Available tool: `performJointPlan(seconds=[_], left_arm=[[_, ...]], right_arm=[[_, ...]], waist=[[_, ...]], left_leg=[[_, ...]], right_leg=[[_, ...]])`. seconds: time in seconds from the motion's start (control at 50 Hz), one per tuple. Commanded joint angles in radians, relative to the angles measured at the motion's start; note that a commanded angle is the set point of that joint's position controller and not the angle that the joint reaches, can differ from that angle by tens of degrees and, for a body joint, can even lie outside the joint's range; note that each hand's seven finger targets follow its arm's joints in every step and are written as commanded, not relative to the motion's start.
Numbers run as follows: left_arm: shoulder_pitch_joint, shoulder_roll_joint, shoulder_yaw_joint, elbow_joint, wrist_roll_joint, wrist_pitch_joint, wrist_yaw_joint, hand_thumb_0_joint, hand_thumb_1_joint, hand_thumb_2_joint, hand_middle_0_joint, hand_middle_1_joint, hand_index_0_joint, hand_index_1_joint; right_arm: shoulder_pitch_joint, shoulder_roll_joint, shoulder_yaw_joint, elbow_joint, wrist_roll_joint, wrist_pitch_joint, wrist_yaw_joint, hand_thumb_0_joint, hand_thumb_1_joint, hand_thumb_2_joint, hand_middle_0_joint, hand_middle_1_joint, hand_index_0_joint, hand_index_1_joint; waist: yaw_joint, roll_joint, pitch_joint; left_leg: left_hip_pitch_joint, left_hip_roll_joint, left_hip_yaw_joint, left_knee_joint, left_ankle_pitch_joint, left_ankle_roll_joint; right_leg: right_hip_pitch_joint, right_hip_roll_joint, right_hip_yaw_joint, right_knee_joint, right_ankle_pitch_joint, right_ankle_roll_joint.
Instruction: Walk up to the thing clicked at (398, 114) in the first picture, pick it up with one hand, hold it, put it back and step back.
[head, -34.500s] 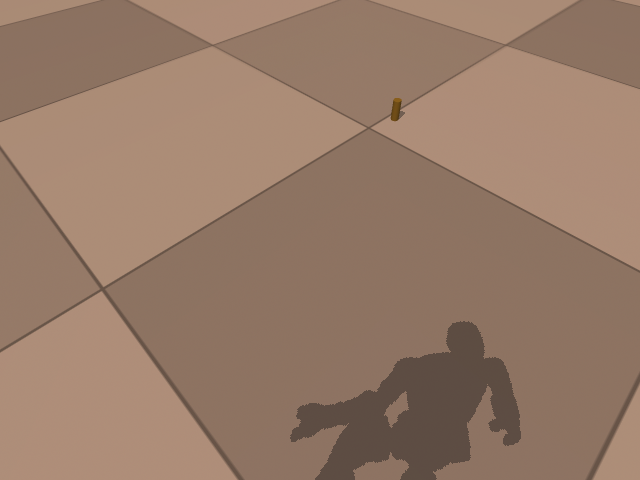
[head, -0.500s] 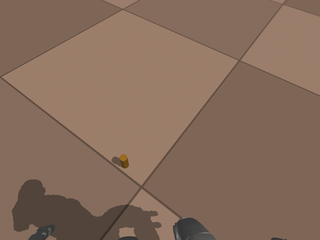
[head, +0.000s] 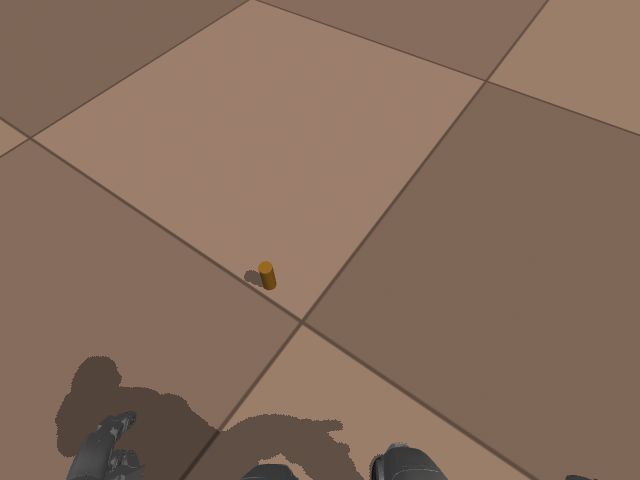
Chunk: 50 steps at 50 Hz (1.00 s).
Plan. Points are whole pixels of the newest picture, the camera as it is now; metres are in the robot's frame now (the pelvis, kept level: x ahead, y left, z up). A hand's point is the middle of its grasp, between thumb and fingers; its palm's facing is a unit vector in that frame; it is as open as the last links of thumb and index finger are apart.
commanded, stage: step back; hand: left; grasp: from above
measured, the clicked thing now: (267, 276) +0.73 +0.21 -0.69
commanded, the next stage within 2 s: stand in 1.88 s
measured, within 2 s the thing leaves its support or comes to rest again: neither
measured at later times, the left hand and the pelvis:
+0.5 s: hand out of the picture -0.08 +0.25 -0.14, palm faces -0.11 -0.91 -0.39, open 7.3 cm; pelvis -0.18 -0.02 +0.00, yaw -6 degrees
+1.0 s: hand out of the picture -0.22 +0.25 -0.14, palm faces -0.03 -0.93 -0.37, open 7.3 cm; pelvis -0.31 -0.02 +0.00, yaw -2 degrees
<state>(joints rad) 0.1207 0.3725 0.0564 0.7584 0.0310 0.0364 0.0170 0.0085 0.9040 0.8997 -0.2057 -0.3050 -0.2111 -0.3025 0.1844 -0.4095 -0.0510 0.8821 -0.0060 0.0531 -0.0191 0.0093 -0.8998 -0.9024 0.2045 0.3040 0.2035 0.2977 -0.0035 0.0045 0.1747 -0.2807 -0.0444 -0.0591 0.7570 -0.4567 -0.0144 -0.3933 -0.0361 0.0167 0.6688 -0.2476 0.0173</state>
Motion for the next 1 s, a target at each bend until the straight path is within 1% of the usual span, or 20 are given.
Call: performJointPlan(seconds=[0.0, 0.02, 0.04, 0.1, 0.26, 0.38, 0.4, 0.42, 0.44, 0.5, 0.6, 0.68, 0.7, 0.72, 0.74, 0.76, 0.82, 0.94, 0.96, 0.98], left_arm=[[0.037, 0.191, 0.056, -0.082, -0.014, 0.010, 0.011, 0.000, 0.900, 0.900, -0.200, -0.300, -0.200, -0.300], [-0.046, 0.204, 0.067, -0.101, -0.021, 0.005, 0.021, 0.000, 0.900, 0.900, -0.200, -0.300, -0.200, -0.300], [-0.089, 0.222, 0.081, -0.086, -0.002, 0.005, 0.032, 0.000, 0.900, 0.900, -0.200, -0.300, -0.200, -0.300], [0.033, 0.206, 0.080, -0.019, -0.029, 0.011, 0.024, 0.000, 0.900, 0.900, -0.200, -0.300, -0.200, -0.300], [0.047, 0.193, 0.075, -0.023, -0.008, 0.005, 0.002, 0.000, 0.900, 0.900, -0.200, -0.300, -0.200, -0.300], [0.235, 0.193, 0.082, 0.082, 0.002, -0.007, -0.012, 0.000, 0.900, 0.900, -0.200, -0.300, -0.200, -0.300], [0.227, 0.242, 0.097, 0.071, 0.018, -0.013, -0.013, 0.000, 0.900, 0.900, -0.200, -0.300, -0.200, -0.300], [0.141, 0.365, 0.124, 0.035, 0.016, -0.007, -0.015, 0.000, 0.900, 0.900, -0.200, -0.300, -0.200, -0.300], [0.067, 0.399, 0.128, -0.008, 0.019, -0.011, -0.010, 0.000, 0.900, 0.900, -0.200, -0.300, -0.200, -0.300], [-0.092, 0.258, 0.088, -0.040, 0.015, -0.017, 0.005, 0.000, 0.900, 0.900, -0.200, -0.300, -0.200, -0.300], [0.022, 0.249, 0.087, -0.046, 0.021, -0.009, 0.017, 0.000, 0.900, 0.900, -0.200, -0.300, -0.200, -0.300], [0.009, 0.248, 0.076, -0.039, 0.003, 0.003, 0.007, 0.000, 0.900, 0.900, -0.200, -0.300, -0.200, -0.300], [0.028, 0.232, 0.065, -0.037, -0.001, 0.007, 0.003, 0.000, 0.900, 0.900, -0.200, -0.300, -0.200, -0.300], [0.063, 0.196, 0.052, -0.032, -0.003, 0.007, -0.001, 0.000, 0.900, 0.900, -0.200, -0.300, -0.200, -0.300], [-0.001, 0.193, 0.048, -0.040, -0.017, 0.003, 0.005, 0.000, 0.900, 0.900, -0.200, -0.300, -0.200, -0.300], [-0.070, 0.230, 0.069, -0.032, 0.000, 0.003, 0.012, 0.000, 0.900, 0.900, -0.200, -0.300, -0.200, -0.300], [0.027, 0.199, 0.061, 0.031, -0.025, 0.000, -0.002, 0.000, 0.900, 0.900, -0.200, -0.300, -0.200, -0.300], [0.085, 0.165, 0.059, 0.117, -0.002, -0.047, -0.018, 0.000, 0.900, 0.900, -0.200, -0.300, -0.200, -0.300], [0.115, 0.199, 0.070, 0.139, 0.009, -0.059, -0.010, 0.000, 0.900, 0.900, -0.200, -0.300, -0.200, -0.300], [0.126, 0.255, 0.085, 0.134, 0.024, -0.071, -0.005, 0.000, 0.900, 0.900, -0.200, -0.300, -0.200, -0.300]], right_arm=[[0.067, -0.220, -0.081, -0.055, -0.045, -0.048, -0.002, 0.000, -0.900, -0.900, 0.200, 0.300, 0.200, 0.300], [0.012, -0.347, -0.102, -0.080, -0.037, -0.042, 0.011, 0.000, -0.900, -0.900, 0.200, 0.300, 0.200, 0.300], [0.003, -0.355, -0.108, -0.086, -0.039, -0.048, 0.007, 0.000, -0.900, -0.900, 0.200, 0.300, 0.200, 0.300], [-0.103, -0.229, -0.066, -0.095, -0.037, -0.056, -0.012, 0.000, -0.900, -0.900, 0.200, 0.300, 0.200, 0.300], [-0.009, -0.233, -0.076, -0.107, -0.029, -0.051, -0.016, 0.000, -0.900, -0.900, 0.200, 0.300, 0.200, 0.300], [-0.078, -0.244, -0.067, -0.124, -0.018, -0.017, -0.004, 0.000, -0.900, -0.900, 0.200, 0.300, 0.200, 0.300], [-0.064, -0.186, -0.052, -0.132, -0.013, -0.017, -0.001, 0.000, -0.900, -0.900, 0.200, 0.300, 0.200, 0.300], [-0.120, -0.150, -0.049, -0.152, -0.002, -0.021, -0.016, 0.000, -0.900, -0.900, 0.200, 0.300, 0.200, 0.300], [-0.111, -0.187, -0.067, -0.145, -0.007, -0.017, -0.026, 0.000, -0.900, -0.900, 0.200, 0.300, 0.200, 0.300], [-0.010, -0.183, -0.055, -0.084, 0.008, -0.023, -0.020, 0.000, -0.900, -0.900, 0.200, 0.300, 0.200, 0.300], [-0.018, -0.147, -0.036, -0.104, -0.009, -0.039, -0.020, 0.000, -0.900, -0.900, 0.200, 0.300, 0.200, 0.300], [0.075, -0.142, -0.049, -0.040, -0.021, -0.051, -0.012, 0.000, -0.900, -0.900, 0.200, 0.300, 0.200, 0.300], [0.088, -0.154, -0.055, -0.027, -0.024, -0.056, -0.014, 0.000, -0.900, -0.900, 0.200, 0.300, 0.200, 0.300], [0.075, -0.216, -0.074, -0.027, -0.039, -0.059, -0.013, 0.000, -0.900, -0.900, 0.200, 0.300, 0.200, 0.300], [-0.003, -0.324, -0.083, -0.051, -0.030, -0.057, -0.002, 0.000, -0.900, -0.900, 0.200, 0.300, 0.200, 0.300], [-0.014, -0.339, -0.092, -0.061, -0.039, -0.062, 0.000, 0.000, -0.900, -0.900, 0.200, 0.300, 0.200, 0.300], [-0.078, -0.229, -0.051, -0.051, -0.036, -0.081, -0.015, 0.000, -0.900, -0.900, 0.200, 0.300, 0.200, 0.300], [-0.068, -0.210, -0.053, -0.030, -0.040, -0.055, 0.007, 0.000, -0.900, -0.900, 0.200, 0.300, 0.200, 0.300], [-0.039, -0.163, -0.041, -0.028, -0.033, -0.053, 0.009, 0.000, -0.900, -0.900, 0.200, 0.300, 0.200, 0.300], [-0.065, -0.116, -0.029, -0.048, -0.026, -0.056, 0.015, 0.000, -0.900, -0.900, 0.200, 0.300, 0.200, 0.300]], waist=[[0.003, 0.037, -0.238], [-0.042, 0.278, -0.210], [-0.068, 0.232, -0.168], [0.041, 0.100, -0.143], [-0.028, 0.162, -0.211], [0.050, 0.168, -0.274], [0.042, 0.015, -0.237], [0.077, -0.297, -0.179], [0.069, -0.288, -0.113], [-0.031, -0.120, -0.096], [0.045, -0.201, -0.154], [0.015, -0.174, -0.232], [0.012, -0.140, -0.241], [0.028, -0.004, -0.245], [0.012, 0.206, -0.211], [-0.037, 0.179, -0.163], [0.045, 0.099, -0.174], [0.033, 0.148, -0.152], [0.043, 0.073, -0.180], [0.055, -0.093, -0.161]], left_leg=[[0.174, 0.187, -0.198, -0.399, 0.346, 0.078], [0.042, 0.404, -0.443, -0.445, 0.482, 0.244], [-0.062, 0.471, -0.537, -0.470, 0.472, 0.332], [0.000, 0.303, -0.223, -0.364, 0.575, 0.218], [0.204, 0.323, -0.194, -0.310, 0.569, 0.273], [-0.024, 0.246, -0.117, -0.231, 0.312, 0.141], [-0.181, 0.148, -0.085, -0.100, 0.149, 0.083], [-0.253, -0.054, 0.006, 0.146, -0.106, 0.018], [-0.210, -0.013, -0.089, 0.342, -0.163, -0.005], [-0.179, -0.074, -0.094, 0.437, -0.015, 0.006], [-0.195, -0.013, -0.005, 0.166, -0.080, -0.007], [0.013, -0.007, 0.097, -0.284, 0.136, 0.017], [0.084, 0.013, 0.049, -0.376, 0.216, 0.034], [0.191, 0.170, -0.195, -0.400, 0.188, 0.091], [0.033, 0.382, -0.424, -0.449, 0.188, 0.240], [-0.113, 0.443, -0.523, -0.489, 0.169, 0.314], [-0.045, 0.295, -0.222, -0.363, 0.362, 0.221], [-0.076, 0.212, -0.138, -0.313, -0.038, 0.145], [-0.171, 0.185, -0.117, -0.215, -0.021, 0.103], [-0.323, 0.078, -0.043, -0.086, -0.065, 0.037]], right_leg=[[0.001, -0.030, 0.120, 0.097, 0.063, -0.076], [-0.072, 0.131, 0.036, 0.292, -0.372, -0.031], [-0.046, 0.130, 0.180, 0.485, -0.424, -0.028], [-0.120, 0.144, 0.204, 0.647, -0.269, -0.040], [-0.068, 0.084, 0.103, 0.318, -0.291, 0.027], [0.276, 0.052, -0.004, -0.237, -0.050, -0.052], [0.291, -0.070, 0.212, -0.292, -0.137, -0.081], [0.100, -0.297, 0.480, -0.393, -0.135, -0.237], [-0.073, -0.409, 0.578, -0.417, -0.097, -0.327], [-0.037, -0.205, 0.192, -0.255, 0.196, -0.207], [0.227, -0.221, 0.180, -0.172, 0.391, -0.218], [0.244, -0.193, 0.160, -0.063, 0.283, -0.176], [0.192, -0.164, 0.145, -0.024, 0.209, -0.138], [-0.006, -0.093, 0.109, 0.064, 0.019, -0.085], [-0.044, 0.049, -0.035, 0.202, -0.300, -0.037], [0.007, 0.034, 0.080, 0.373, -0.382, -0.029], [0.014, 0.052, 0.114, 0.414, -0.264, -0.050], [0.265, 0.073, -0.037, -0.300, -0.119, -0.049], [0.393, 0.028, 0.078, -0.309, -0.111, -0.068], [0.395, -0.125, 0.364, -0.384, -0.342, -0.128]])
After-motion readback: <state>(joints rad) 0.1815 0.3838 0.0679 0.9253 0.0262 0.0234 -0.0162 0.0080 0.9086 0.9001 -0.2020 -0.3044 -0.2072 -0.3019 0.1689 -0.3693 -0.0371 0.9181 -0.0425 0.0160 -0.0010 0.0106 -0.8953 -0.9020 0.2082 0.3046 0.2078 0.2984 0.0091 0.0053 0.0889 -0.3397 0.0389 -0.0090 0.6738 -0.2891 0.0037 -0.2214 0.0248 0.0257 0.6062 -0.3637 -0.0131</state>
